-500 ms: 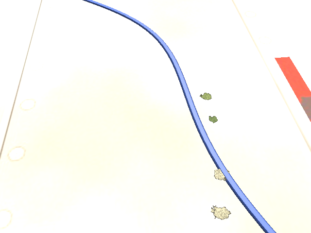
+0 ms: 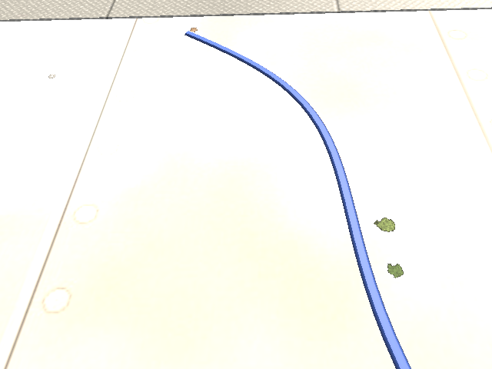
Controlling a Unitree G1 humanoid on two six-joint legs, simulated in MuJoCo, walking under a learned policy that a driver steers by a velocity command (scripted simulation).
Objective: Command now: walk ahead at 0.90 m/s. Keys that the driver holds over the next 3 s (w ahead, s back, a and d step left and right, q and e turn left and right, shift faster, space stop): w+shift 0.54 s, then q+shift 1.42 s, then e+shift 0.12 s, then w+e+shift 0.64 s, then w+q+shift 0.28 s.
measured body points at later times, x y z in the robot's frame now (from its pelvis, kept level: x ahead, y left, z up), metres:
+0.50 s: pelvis +0.43 +0.07 -0.01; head +0.46 +0.06 +0.44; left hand +0.66 +0.28 -0.10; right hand +0.33 -0.17 -0.15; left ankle +0.26 +0.12 -0.74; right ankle +0.68 -0.07 -0.68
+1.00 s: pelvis +0.79 +0.09 -0.02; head +0.82 +0.11 +0.43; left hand +0.76 +0.36 -0.16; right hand +0.99 -0.12 -0.13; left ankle +0.92 +0.20 -0.72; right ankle +0.73 -0.02 -0.74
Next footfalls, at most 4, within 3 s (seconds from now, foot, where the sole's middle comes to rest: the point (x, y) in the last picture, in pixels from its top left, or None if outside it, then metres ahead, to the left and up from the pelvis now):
0.14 left None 0.30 0.13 -0.78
0.60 right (302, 285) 0.77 -0.02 -0.78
1.02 left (235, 231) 0.95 0.21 -0.78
1.62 right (275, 212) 1.04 0.08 -0.78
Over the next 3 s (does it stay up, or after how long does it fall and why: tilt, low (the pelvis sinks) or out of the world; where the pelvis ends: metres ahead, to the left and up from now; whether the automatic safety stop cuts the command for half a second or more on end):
stays up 1.24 0.49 -0.01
